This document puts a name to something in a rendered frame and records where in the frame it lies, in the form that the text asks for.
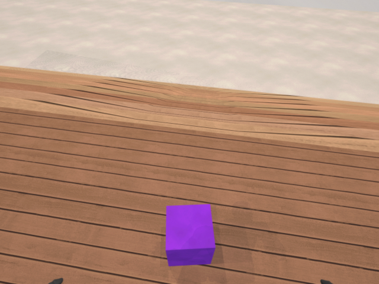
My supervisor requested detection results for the carton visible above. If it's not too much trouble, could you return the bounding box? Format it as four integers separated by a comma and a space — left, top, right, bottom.
166, 204, 216, 266

